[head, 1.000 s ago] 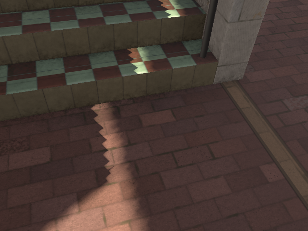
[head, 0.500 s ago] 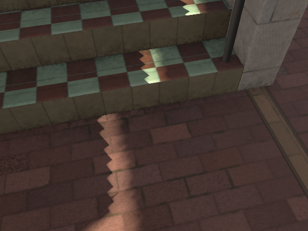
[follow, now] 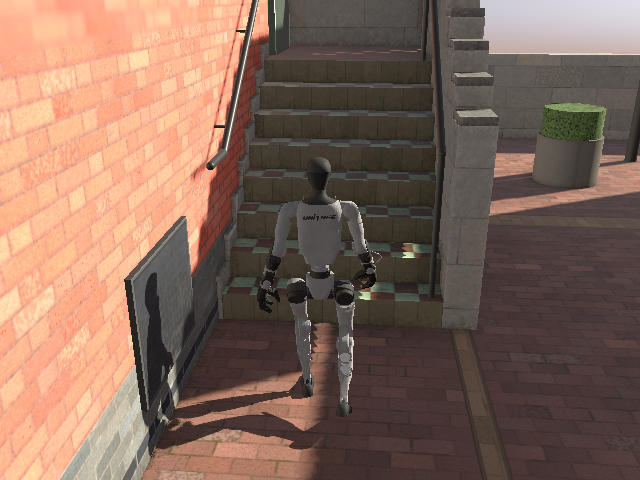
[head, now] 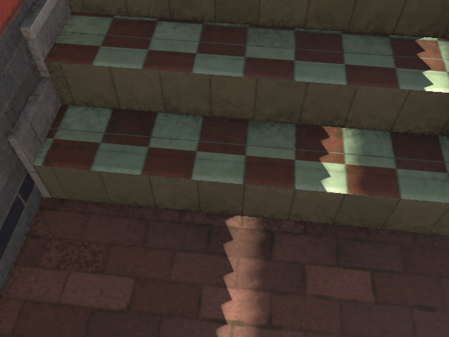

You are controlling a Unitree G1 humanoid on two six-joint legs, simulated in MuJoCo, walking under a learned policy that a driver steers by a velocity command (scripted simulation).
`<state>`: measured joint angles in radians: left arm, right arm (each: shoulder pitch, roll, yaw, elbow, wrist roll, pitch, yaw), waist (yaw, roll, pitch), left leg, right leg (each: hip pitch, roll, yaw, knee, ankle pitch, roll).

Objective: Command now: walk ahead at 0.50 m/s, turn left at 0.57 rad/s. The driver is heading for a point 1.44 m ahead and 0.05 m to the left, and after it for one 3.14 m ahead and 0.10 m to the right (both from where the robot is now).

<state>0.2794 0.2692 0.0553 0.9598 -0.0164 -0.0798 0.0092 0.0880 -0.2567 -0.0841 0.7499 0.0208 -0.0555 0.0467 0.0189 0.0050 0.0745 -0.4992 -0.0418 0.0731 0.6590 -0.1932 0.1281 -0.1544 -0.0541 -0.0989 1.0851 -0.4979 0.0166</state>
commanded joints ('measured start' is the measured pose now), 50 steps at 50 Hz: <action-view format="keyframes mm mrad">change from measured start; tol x32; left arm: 1 -131 123 11 -165 -33 -94 -17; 50 33 29 -11 -46 66 9 -34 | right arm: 1 252 -167 -49 -7 -11 -23 -18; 50 187 -42 44 142 -45 -17 -48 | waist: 1 -109 24 -243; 19 -27 93 -49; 23 42 -299 -284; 42 -25 -116 -121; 46 -77 343 -349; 50 -18 42 -73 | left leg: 1 744 320 -647 -366 60 234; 7 252 171 -324 -418 431 157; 18 437 212 -351 -382 276 46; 21 374 105 -253 42 481 -7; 24 -134 -7 -205 561 -248 -43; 43 336 8 10 -189 109 -50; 46 732 465 -657 -365 218 184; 50 348 284 -351 -466 27 130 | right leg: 1 -672 -13 197 264 91 -55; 20 -107 50 47 -626 344 -69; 23 350 -360 839 -883 85 -252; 32 77 -157 221 -937 623 -184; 43 110 -104 101 -577 1078 -146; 46 -431 146 50 200 -27 -84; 50 -506 -12 117 293 180 -64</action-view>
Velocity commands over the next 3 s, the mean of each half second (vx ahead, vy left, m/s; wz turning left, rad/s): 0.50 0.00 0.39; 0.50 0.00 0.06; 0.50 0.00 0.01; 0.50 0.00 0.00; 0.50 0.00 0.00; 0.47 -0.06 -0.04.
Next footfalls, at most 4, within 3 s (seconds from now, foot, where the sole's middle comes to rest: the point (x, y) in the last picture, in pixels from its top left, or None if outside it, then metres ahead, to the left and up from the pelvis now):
0.42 right None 0.42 -0.11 -0.75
0.88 left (199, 270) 0.62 0.12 -0.75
1.46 right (261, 153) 0.93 -0.07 -0.57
1.98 left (200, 47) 1.21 0.13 -0.39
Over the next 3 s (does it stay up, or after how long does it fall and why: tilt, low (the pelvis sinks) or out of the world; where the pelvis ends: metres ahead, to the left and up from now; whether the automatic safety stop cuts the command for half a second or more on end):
stays up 1.59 0.14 0.63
